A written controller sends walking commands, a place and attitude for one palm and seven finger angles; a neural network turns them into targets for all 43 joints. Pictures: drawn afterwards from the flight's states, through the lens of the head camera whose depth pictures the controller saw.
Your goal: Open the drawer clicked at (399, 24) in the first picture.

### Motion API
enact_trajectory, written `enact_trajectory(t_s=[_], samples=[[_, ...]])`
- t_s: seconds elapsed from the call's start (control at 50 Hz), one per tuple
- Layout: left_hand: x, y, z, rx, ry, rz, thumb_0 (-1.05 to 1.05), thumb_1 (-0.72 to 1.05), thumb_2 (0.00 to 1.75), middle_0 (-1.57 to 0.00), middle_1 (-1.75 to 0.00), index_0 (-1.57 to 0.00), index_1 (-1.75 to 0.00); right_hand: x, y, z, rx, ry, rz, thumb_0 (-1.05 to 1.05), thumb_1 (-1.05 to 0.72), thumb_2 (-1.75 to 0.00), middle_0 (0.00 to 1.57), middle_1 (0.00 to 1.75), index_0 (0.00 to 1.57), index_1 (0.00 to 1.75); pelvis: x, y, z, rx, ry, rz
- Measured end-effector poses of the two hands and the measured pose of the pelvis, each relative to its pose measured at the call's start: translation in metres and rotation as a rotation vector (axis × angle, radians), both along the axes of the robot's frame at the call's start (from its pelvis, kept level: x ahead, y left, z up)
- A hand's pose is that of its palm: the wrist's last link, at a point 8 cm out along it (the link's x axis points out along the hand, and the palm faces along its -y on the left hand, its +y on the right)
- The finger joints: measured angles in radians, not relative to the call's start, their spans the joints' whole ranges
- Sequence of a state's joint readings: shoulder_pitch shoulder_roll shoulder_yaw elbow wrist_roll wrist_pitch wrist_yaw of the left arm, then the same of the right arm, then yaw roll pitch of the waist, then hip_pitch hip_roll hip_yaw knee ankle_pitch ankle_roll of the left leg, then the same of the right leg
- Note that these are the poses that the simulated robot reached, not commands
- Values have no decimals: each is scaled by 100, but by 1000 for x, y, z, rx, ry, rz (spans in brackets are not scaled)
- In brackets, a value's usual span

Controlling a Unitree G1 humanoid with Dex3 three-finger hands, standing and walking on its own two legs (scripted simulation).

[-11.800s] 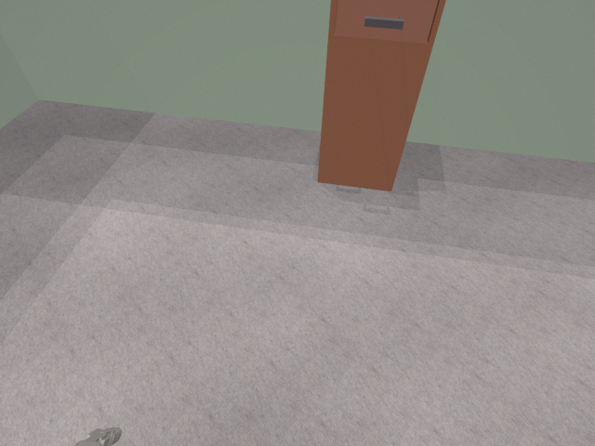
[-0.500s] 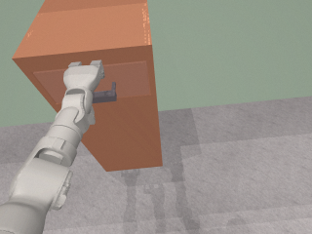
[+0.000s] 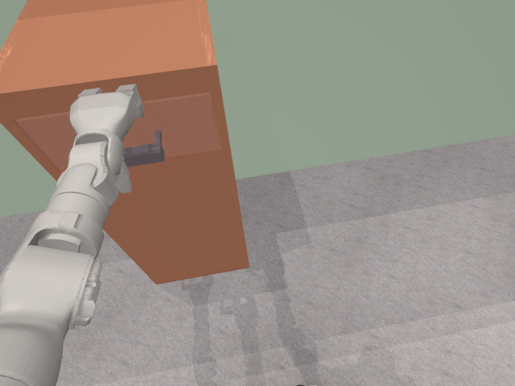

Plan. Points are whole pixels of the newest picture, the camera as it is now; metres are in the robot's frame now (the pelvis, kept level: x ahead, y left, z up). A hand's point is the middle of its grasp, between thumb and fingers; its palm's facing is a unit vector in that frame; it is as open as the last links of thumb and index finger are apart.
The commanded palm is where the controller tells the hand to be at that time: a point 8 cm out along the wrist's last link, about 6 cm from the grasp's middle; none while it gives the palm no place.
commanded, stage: move the hooked fingers above the handle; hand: left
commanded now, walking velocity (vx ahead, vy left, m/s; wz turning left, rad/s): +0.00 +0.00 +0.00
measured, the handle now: (128, 148) +0.53 +0.23 +0.04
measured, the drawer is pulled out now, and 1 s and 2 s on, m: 0.00 0.00 0.00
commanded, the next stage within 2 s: lower the fingers behind the handle in 0.34 s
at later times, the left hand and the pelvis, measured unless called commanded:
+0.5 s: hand (126, 136) +0.50 +0.20 +0.10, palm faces +0.04 +0.02 -1.00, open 13.6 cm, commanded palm +0.47 +0.21 +0.15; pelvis +0.00 +0.01 +0.00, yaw +1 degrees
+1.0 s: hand (126, 167) +0.48 +0.22 +0.04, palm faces -0.07 +0.01 -1.00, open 13.8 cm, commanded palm +0.47 +0.22 +0.11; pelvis +0.00 +0.00 -0.01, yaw +0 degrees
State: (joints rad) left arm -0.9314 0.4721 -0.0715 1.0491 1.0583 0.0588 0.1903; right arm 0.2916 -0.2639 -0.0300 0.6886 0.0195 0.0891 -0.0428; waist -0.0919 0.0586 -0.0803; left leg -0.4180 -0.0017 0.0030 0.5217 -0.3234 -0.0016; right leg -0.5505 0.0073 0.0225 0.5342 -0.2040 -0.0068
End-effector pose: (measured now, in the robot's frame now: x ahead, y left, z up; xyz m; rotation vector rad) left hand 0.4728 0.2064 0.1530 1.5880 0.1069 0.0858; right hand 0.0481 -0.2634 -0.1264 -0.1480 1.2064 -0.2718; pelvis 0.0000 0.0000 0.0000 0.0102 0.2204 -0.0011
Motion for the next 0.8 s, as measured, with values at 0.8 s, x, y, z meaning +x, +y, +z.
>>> enact_trajectory(t_s=[0.8], samples=[[-1, -10, -7, 22, -1, -18, 0, -49, 30, -34, -125, -32, -124, 11, -2, 2, -13, -24, 34, 1, -91, -90, 20, 29, 21, 30, -1, 0, -3, 1, 16, 2]])
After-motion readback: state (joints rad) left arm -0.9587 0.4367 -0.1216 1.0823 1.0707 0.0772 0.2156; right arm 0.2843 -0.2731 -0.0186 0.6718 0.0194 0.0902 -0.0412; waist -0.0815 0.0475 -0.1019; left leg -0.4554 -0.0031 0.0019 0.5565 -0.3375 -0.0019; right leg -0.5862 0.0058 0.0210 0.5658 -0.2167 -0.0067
